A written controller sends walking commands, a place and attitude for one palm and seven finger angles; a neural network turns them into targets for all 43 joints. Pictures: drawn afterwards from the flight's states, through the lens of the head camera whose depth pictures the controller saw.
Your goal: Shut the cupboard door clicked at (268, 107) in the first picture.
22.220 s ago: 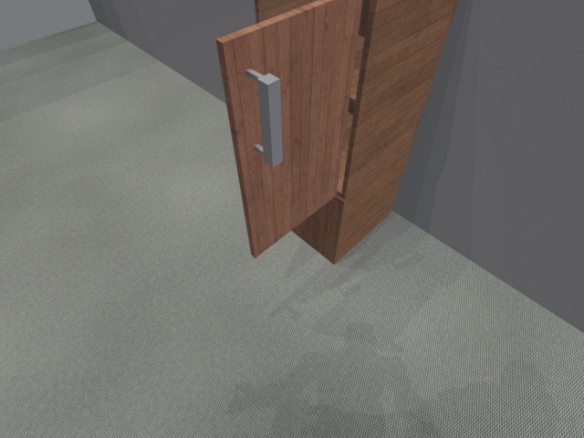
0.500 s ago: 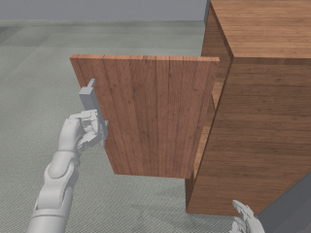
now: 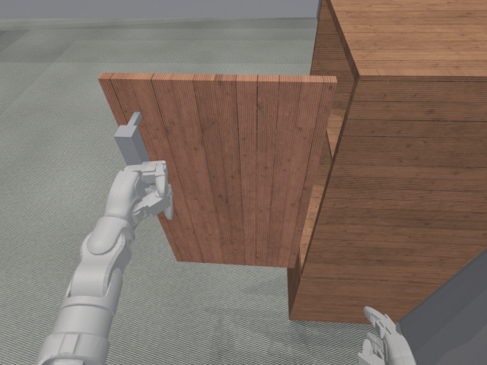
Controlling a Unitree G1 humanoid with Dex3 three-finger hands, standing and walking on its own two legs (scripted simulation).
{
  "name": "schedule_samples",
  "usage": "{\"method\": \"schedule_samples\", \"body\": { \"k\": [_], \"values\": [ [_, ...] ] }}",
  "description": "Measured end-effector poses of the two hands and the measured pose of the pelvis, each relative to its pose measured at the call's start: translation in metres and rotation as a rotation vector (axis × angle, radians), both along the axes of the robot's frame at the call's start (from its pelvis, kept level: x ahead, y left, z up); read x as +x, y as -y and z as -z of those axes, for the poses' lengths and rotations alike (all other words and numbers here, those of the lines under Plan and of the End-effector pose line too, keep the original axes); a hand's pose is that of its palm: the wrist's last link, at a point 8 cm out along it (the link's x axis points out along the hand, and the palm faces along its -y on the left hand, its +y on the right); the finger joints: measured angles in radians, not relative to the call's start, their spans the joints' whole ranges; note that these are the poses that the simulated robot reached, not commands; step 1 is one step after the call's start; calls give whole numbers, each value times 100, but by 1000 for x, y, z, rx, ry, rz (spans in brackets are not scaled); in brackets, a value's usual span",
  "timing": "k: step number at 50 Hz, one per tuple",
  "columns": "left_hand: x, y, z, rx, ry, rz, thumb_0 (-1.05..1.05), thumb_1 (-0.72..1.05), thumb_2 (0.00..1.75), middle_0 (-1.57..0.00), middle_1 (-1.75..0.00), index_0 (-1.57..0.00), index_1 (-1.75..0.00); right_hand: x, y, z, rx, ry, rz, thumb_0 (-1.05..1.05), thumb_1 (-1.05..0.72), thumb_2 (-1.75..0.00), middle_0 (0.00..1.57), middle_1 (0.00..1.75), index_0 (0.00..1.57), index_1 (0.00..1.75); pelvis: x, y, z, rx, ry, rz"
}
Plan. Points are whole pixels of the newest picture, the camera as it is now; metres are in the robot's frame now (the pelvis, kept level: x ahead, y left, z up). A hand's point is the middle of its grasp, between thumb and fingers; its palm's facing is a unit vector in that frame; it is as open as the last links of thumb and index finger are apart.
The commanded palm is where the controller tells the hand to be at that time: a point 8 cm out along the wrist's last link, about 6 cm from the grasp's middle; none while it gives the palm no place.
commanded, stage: push the door shut along its arc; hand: left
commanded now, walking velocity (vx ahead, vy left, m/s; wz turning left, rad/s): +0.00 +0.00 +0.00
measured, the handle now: (146, 162) +0.42 +0.19 +0.11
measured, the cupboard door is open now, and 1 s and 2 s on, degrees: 89 73 52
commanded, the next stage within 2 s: pull the fist back off the door in 1.62 s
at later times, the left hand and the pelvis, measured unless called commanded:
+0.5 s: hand (166, 181) +0.38 +0.15 +0.11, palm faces -0.17 -0.98 -0.06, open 3.2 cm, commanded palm +0.39 +0.19 +0.12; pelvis -0.02 +0.00 +0.00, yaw +1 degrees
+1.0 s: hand (207, 143) +0.46 +0.08 +0.13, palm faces -0.37 -0.93 -0.02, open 3.1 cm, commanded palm +0.46 +0.15 +0.12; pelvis -0.02 +0.01 -0.01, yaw +0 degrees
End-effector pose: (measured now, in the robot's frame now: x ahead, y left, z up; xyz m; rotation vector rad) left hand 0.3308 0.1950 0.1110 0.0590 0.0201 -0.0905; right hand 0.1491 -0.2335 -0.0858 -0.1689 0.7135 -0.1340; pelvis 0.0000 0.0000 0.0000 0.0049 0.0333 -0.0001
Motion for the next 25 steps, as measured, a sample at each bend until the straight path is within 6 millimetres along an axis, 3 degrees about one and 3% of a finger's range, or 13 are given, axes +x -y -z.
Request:
{"method": "schedule_samples", "body": {
  "k": [25],
  "values": [
    [41, -9, -2, 3, -13, 80, 2, 90, 90, -130, -150, -133, -150, -54, 20, 15, -49, -145, 49, 1, -90, -90, 20, 30, 21, 30, -15, 1, 1, 1, -15, -15]
  ]
}}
